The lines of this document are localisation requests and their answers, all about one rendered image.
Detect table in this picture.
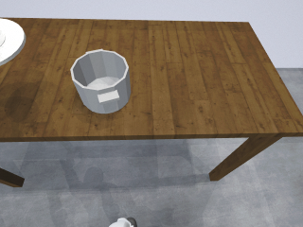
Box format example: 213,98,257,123
0,17,303,187

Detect robot left foot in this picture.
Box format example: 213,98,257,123
127,217,137,227

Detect lid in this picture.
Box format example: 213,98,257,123
0,18,27,66

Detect left robot shin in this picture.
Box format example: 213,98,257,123
117,218,131,224

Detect pot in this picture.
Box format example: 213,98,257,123
70,48,131,114

